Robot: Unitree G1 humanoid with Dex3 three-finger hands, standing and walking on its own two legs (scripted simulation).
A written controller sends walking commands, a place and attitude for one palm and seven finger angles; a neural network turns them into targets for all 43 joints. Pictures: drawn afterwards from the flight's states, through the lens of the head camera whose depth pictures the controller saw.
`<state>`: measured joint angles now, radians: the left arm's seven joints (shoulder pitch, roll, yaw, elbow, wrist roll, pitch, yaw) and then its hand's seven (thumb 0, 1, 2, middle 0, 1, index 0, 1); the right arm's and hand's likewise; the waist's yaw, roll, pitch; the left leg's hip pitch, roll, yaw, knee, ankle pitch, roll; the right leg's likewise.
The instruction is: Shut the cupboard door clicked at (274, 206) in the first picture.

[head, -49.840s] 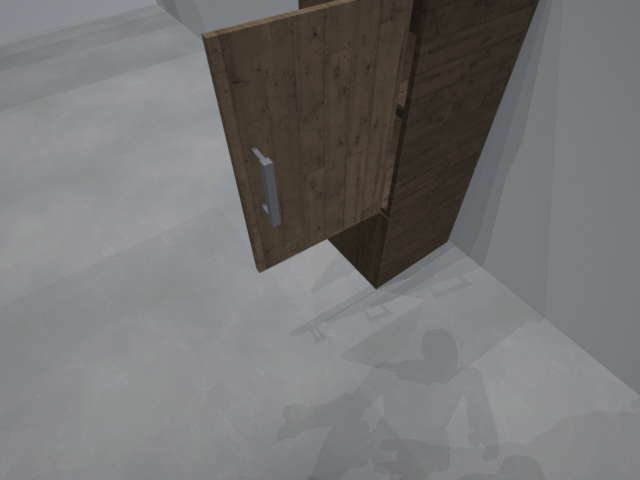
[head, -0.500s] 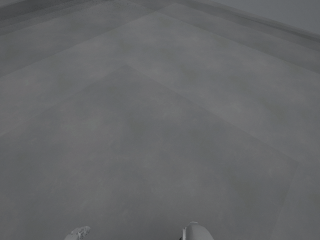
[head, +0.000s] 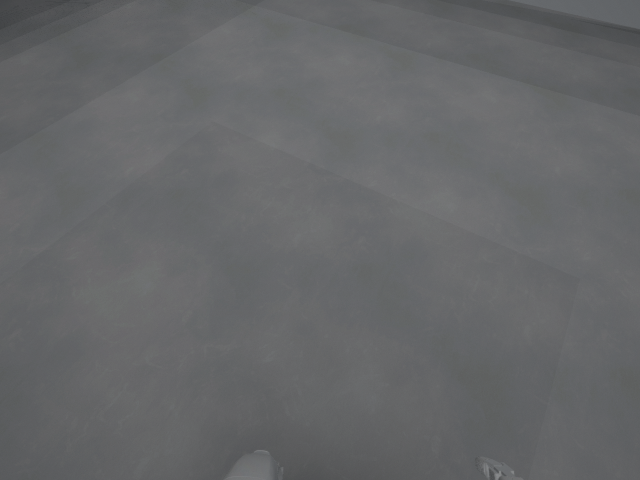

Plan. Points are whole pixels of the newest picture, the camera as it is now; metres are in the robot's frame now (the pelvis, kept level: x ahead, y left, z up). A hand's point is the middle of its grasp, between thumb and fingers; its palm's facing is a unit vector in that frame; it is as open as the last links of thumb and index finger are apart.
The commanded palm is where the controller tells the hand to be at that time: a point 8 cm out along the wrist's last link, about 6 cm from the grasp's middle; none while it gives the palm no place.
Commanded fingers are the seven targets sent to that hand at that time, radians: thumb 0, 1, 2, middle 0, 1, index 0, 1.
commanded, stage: turn to face it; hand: left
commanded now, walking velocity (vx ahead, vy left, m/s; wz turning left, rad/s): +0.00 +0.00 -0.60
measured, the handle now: out of the picture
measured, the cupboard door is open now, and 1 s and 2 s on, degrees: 32 32 32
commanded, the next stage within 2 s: none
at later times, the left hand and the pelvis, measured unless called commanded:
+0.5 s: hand (200, 437) +0.19 +0.20 -0.16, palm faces -0.31 -0.92 -0.25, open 7.4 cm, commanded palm none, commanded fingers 0.00 0.90 0.90 -0.20 -0.30 -0.20 -0.30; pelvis +0.02 +0.02 -0.01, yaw -20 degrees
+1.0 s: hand (245, 411) +0.23 +0.14 -0.18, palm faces -0.55 -0.81 -0.19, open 7.4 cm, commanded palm none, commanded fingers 0.00 0.90 0.90 -0.20 -0.30 -0.20 -0.30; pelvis +0.05 +0.02 -0.01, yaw -37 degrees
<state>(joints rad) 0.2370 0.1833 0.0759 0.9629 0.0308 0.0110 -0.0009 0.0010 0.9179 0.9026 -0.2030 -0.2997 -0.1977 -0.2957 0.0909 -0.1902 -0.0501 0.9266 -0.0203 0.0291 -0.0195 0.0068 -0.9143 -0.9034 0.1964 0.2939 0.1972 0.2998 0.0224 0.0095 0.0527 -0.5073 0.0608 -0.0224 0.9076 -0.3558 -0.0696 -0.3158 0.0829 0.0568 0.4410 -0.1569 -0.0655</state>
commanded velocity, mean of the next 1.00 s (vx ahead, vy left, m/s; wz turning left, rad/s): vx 0.00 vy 0.00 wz -0.60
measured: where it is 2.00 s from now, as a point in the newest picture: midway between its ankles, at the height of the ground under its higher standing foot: outside the picture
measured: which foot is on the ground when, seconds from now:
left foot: up 0.00-0.10, down 0.12-0.54, up 0.56-0.90, down 0.92-1.00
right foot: down 0.00-0.12, up 0.14-0.52, down 0.54-0.92, up 0.94-1.00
